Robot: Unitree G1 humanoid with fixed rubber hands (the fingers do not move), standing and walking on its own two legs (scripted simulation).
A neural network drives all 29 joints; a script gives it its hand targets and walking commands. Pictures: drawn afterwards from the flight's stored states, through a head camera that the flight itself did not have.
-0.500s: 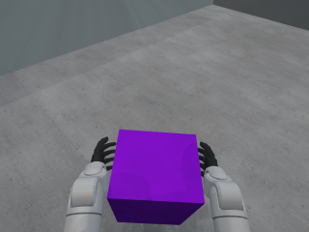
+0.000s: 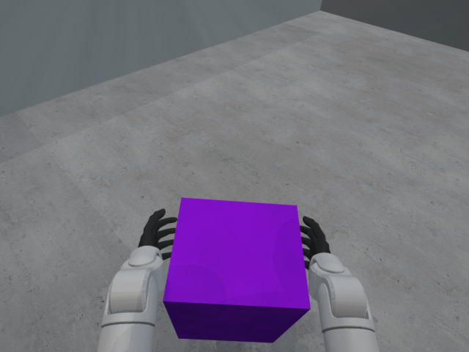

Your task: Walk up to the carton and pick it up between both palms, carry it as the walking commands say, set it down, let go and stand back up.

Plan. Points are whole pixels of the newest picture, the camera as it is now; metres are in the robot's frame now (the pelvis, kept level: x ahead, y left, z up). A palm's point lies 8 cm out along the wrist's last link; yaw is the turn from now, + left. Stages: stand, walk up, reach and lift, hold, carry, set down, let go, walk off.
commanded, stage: carry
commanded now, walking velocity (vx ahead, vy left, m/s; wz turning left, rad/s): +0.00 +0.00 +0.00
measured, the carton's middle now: (232, 278) +0.27 +0.01 -0.04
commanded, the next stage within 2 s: hold in 0.66 s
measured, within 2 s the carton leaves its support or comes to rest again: neither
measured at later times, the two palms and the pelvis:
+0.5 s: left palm (153, 249) +0.28 +0.15 +0.04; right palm (318, 257) +0.28 -0.14 +0.03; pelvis +0.01 +0.00 +0.00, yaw +0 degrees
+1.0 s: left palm (142, 261) +0.25 +0.16 +0.06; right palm (317, 256) +0.27 -0.13 +0.05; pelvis -0.01 -0.01 +0.01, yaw +3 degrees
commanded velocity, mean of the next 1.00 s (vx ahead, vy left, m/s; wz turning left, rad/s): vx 0.00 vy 0.00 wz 0.00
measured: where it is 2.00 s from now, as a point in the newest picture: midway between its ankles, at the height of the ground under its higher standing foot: outside the picture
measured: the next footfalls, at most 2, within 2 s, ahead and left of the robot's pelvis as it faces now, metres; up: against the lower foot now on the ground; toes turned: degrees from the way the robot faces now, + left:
none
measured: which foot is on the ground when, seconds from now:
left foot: down 0.00-1.00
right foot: down 0.00-1.00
